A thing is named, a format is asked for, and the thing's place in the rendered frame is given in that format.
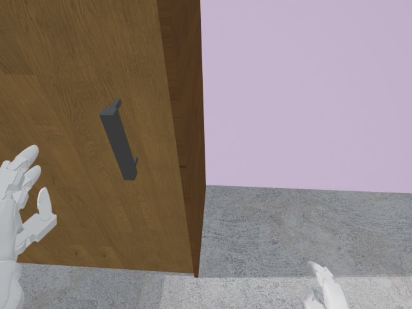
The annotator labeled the left robot forearm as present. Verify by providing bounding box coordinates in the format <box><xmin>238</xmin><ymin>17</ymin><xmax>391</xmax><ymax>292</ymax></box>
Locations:
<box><xmin>0</xmin><ymin>260</ymin><xmax>24</xmax><ymax>309</ymax></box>

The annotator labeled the robot right hand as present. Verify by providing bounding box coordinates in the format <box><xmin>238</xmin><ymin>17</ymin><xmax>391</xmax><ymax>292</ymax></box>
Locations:
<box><xmin>302</xmin><ymin>261</ymin><xmax>351</xmax><ymax>309</ymax></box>

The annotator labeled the robot left hand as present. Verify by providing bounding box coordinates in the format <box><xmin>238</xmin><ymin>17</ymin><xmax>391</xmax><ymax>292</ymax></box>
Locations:
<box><xmin>0</xmin><ymin>145</ymin><xmax>57</xmax><ymax>262</ymax></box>

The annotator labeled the wardrobe door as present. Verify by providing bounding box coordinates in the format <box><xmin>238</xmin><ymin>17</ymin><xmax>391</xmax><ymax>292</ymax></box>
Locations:
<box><xmin>0</xmin><ymin>0</ymin><xmax>193</xmax><ymax>274</ymax></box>

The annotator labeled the handle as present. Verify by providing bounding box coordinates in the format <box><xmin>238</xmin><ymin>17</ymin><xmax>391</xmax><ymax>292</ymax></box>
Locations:
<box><xmin>99</xmin><ymin>98</ymin><xmax>138</xmax><ymax>180</ymax></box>

